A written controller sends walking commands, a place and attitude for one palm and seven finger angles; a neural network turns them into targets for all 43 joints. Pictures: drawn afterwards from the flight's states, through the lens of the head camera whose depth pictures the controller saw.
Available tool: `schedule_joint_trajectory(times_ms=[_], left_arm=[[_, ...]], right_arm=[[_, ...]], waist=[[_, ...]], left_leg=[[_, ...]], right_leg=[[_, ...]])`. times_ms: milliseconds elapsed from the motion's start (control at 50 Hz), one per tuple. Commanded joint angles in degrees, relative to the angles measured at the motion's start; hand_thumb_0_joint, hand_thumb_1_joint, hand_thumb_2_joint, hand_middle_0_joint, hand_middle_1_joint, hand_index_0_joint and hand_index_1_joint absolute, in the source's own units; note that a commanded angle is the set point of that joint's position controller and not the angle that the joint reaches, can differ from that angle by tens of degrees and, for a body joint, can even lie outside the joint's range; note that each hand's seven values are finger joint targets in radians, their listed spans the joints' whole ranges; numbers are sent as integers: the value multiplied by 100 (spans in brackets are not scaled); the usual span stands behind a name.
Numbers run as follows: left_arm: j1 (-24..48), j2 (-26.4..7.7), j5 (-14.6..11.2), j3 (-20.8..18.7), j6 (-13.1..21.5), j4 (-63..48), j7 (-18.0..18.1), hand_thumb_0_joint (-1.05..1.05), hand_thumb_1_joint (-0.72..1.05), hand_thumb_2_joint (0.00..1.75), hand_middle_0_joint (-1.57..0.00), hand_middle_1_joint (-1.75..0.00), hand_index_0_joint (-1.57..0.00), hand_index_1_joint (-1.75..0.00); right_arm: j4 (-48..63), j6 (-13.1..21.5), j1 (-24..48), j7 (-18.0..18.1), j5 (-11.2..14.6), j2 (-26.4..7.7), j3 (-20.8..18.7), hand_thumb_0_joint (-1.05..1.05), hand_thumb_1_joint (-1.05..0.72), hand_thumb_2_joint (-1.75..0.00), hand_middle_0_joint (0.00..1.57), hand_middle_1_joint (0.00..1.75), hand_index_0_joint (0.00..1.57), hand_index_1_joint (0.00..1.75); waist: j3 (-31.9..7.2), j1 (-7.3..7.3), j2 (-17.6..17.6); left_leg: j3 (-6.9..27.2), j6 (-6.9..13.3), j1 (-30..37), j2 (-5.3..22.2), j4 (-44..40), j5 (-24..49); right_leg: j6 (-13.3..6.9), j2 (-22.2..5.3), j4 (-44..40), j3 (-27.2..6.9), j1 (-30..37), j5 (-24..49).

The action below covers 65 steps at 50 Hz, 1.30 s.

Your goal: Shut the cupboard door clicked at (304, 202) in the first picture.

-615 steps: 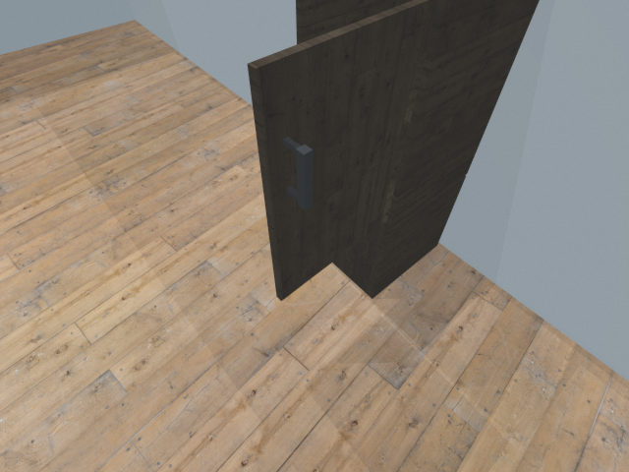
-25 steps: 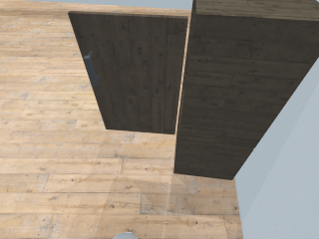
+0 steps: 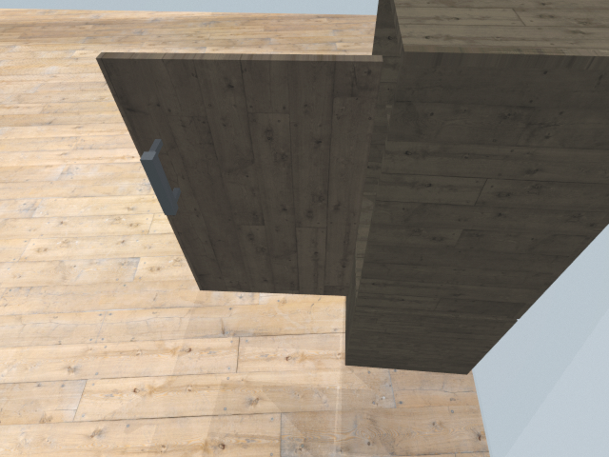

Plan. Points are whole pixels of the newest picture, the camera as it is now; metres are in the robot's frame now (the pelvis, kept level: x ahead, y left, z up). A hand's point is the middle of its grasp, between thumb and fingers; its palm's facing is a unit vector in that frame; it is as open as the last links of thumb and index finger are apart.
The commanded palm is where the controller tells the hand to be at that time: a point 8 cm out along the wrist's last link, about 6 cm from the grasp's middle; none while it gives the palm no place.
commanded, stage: come to a stop and stand still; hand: left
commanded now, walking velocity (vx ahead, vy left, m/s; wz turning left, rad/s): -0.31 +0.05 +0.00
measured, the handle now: (164, 178) +0.51 +0.26 +0.07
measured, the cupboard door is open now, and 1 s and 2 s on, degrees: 92 92 92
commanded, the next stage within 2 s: look again from close up in 0.94 s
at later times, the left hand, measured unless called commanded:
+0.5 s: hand out of the picture +0.03 +0.21 -0.17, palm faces +0.07 -0.96 -0.26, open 7.4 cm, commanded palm none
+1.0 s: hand out of the picture -0.02 +0.16 -0.16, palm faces +0.05 -0.98 -0.18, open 7.3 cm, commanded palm none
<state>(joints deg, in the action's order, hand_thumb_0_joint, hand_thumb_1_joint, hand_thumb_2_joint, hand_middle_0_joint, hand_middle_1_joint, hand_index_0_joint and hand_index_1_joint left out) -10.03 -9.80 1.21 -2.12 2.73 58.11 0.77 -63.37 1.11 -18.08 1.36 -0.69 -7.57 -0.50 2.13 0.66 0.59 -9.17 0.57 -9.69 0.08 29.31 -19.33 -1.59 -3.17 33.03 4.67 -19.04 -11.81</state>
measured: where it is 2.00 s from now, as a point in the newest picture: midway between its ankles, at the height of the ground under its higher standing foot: outside the picture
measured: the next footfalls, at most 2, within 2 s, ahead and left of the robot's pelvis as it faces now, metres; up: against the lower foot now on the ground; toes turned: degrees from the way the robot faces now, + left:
none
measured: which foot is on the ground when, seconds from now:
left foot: down 0.00-1.00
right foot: down 0.00-1.00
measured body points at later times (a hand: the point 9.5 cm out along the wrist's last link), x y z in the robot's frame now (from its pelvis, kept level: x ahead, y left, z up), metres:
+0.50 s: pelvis +0.00 +0.00 +0.00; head +0.04 +0.00 +0.45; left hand +0.03 +0.26 -0.15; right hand +0.05 -0.23 -0.16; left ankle -0.03 +0.11 -0.73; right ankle -0.02 -0.11 -0.73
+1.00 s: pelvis -0.01 -0.01 +0.02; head +0.00 +0.00 +0.47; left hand -0.02 +0.22 -0.15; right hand -0.04 -0.22 -0.14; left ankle -0.03 +0.11 -0.73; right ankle -0.02 -0.11 -0.73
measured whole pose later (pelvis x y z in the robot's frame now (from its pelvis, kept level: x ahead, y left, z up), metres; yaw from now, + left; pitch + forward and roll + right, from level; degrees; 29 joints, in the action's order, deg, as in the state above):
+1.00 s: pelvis -0.01 -0.01 +0.02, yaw +1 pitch -1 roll +0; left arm -15.6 -8.9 0.4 -0.1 0.4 64.7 1.8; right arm -66.6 -0.4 -17.6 1.7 -0.6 -7.5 -0.2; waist 2.1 0.4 0.9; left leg -6.0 -0.3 -7.1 2.0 20.7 -12.5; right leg -0.7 -0.1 21.5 1.8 -8.3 -12.2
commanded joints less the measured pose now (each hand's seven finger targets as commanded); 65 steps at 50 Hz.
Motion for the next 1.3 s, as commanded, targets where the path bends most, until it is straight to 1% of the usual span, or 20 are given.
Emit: schedule_joint_trajectory(times_ms=[0, 60, 120, 180, 220, 240, 280, 340, 400, 440, 460, 520, 580, 740, 1000, 1020, 1040, 1080, 1160, 1280], left_arm=[[-507, -917, -39, -50, -62, 20, 107, 0, 90, 90, -20, -30, -20, -30], [-505, -864, -94, -79, -104, 76, 190, 0, 90, 90, -20, -30, -20, -30], [-514, -968, -89, -186, -201, 39, 228, 0, 90, 90, -20, -30, -20, -30], [-280, -786, -85, -189, -290, -117, 199, 0, 90, 90, -20, -30, -20, -30], [-33, -543, -69, -139, -386, -301, 184, 0, 90, 90, -20, -30, -20, -30], [31, -499, -60, -165, -455, -309, 179, 0, 90, 90, -20, -30, -20, -30], [-36, -411, -39, -168, -517, -292, 155, 0, 90, 90, -20, -30, -20, -30], [-194, -349, -52, -142, -476, -259, 104, 0, 90, 90, -20, -30, -20, -30], [-535, -468, -44, -118, -353, -147, 90, 0, 90, 90, -20, -30, -20, -30], [-604, -908, -19, -135, -235, -66, 141, 0, 90, 90, -20, -30, -20, -30], [-394, -999, -43, -85, -219, -57, 118, 0, 90, 90, -20, -30, -20, -30], [-307, -772, -58, -19, -187, -19, 126, 0, 90, 90, -20, -30, -20, -30], [-482, -652, -83, 56, -181, 135, 133, 0, 90, 90, -20, -30, -20, -30], [-624, -575, -81, 105, -202, 353, 110, 0, 90, 90, -20, -30, -20, -30], [-844, -436, -91, 132, -163, 501, 125, 0, 90, 90, -20, -30, -20, -30], [-1175, -491, 33, 225, 3, 639, 358, 0, 90, 90, -20, -30, -20, -30], [-1040, -801, -43, 129, 34, 409, 316, 0, 90, 90, -20, -30, -20, -30], [-855, -641, -57, 181, 32, 383, 225, 0, 90, 90, -20, -30, -20, -30], [-870, -391, -56, 238, -45, 408, 168, 0, 90, 90, -20, -30, -20, -30], [-839, -408, -49, 253, -111, 382, 136, 0, 90, 90, -20, -30, -20, -30]], right_arm=[[107, -93, -402, 16, 74, -278, -112, 0, -90, -90, 20, 30, 20, 30], [28, -182, -429, 65, 90, -487, -165, 0, -90, -90, 20, 30, 20, 30], [49, -209, -284, 78, 65, -535, -217, 0, -90, -90, 20, 30, 20, 30], [152, -233, -268, 113, 16, -683, -296, 0, -90, -90, 20, 30, 20, 30], [259, -231, -202, 140, -34, -878, -330, 0, -90, -90, 20, 30, 20, 30], [307, -221, -125, 170, -72, -911, -338, 0, -90, -90, 20, 30, 20, 30], [426, -186, 120, 202, -102, -844, -297, 0, -90, -90, 20, 30, 20, 30], [531, -153, 416, 171, -114, -1018, -314, 0, -90, -90, 20, 30, 20, 30], [473, -139, 291, 138, -18, -1060, -349, 0, -90, -90, 20, 30, 20, 30], [527, -170, 198, 97, 72, -783, -333, 0, -90, -90, 20, 30, 20, 30], [493, -212, 156, 46, 90, -654, -292, 0, -90, -90, 20, 30, 20, 30], [319, -165, 92, 44, 15, -690, -246, 0, -90, -90, 20, 30, 20, 30], [205, -91, 170, 58, 29, -744, -207, 0, -90, -90, 20, 30, 20, 30], [-42, -103, 112, 17, -4, -652, -113, 0, -90, -90, 20, 30, 20, 30], [-216, -45, -307, 53, -1, -512, -70, 0, -90, -90, 20, 30, 20, 30], [201, 107, 319, -31, 16, -738, -15, 0, -90, -90, 20, 30, 20, 30], [339, 47, -87, -29, 4, -415, -16, 0, -90, -90, 20, 30, 20, 30], [274, 144, -380, -17, -44, -441, 15, 0, -90, -90, 20, 30, 20, 30], [399, 125, -393, 15, -14, -595, 17, 0, -90, -90, 20, 30, 20, 30], [387, 108, -308, -9, -34, -656, 53, 0, -90, -90, 20, 30, 20, 30]], waist=[[-196, 45, 670], [-606, -47, 1263], [-713, -121, 423], [-708, -49, -586], [-313, 14, -1291], [-147, 37, -1154], [46, -89, -814], [-114, -149, -1017], [-442, -189, -574], [-603, -16, 542], [-378, 96, 708], [-440, 102, 697], [-372, 0, 156], [313, -48, 57], [309, -66, 29], [382, -222, -491], [-184, 78, -601], [-329, 41, -970], [-140, 19, 116], [523, -37, 42]], left_leg=[[527, -255, -367, 296, 249, -570], [570, -312, -610, 327, 147, -241], [486, -349, -502, 391, -180, 924], [747, -124, 470, 932, -331, 3879], [1386, 545, 435, 1657, -764, 5470], [1494, 850, 287, 1818, -865, 5284], [1378, 995, -13, 1755, -854, 4497], [1200, 842, 300, 1520, -714, 4338], [1071, 443, 463, 1174, -232, 3715], [574, -98, -83, 508, 128, 1396], [544, -204, -29, 249, -20, 167], [688, -105, 529, 536, -423, 1639], [774, -45, 583, 690, -698, 2090], [808, -69, 143, 586, -1191, 707], [811, -69, 63, 609, -1293, 846], [589, -150, -395, 711, -24, 1667], [797, -100, -191, 469, -264, 556], [891, 0, -162, 615, -513, 1379], [1009, 122, -240, 671, -638, 1113], [1089, 160, -538, 633, -1073, 489]], right_leg=[[-827, -1534, -1134, -1322, 776, 3604], [-747, -1372, -607, -1009, 1709, 5261], [-677, -1306, -215, -976, 1807, 5336], [-241, -661, 130, -453, 805, 3329], [90, 44, 998, -114, 67, -699], [91, 185, 1620, -341, -176, -1718], [58, 176, 1909, -576, -267, -1811], [110, 172, 1004, -365, -6, -1314], [101, 142, -706, -343, 837, 399], [-297, -919, -1011, -1550, 1269, 2676], [-548, -1294, -1247, -1641, 841, 2327], [-209, -571, -933, -1042, 693, 2261], [-52, -389, -1029, -859, 840, 1797], [-31, -309, -1647, -1010, 655, 23], [-40, -289, -1650, -876, 855, 248], [12, -642, -1134, -1002, 720, 2645], [-168, -727, -1051, -1177, 877, 1805], [-226, -398, -804, -859, 901, 1082], [-129, -215, -832, -788, 698, 232], [-91, -148, -889, -818, 343, -263]])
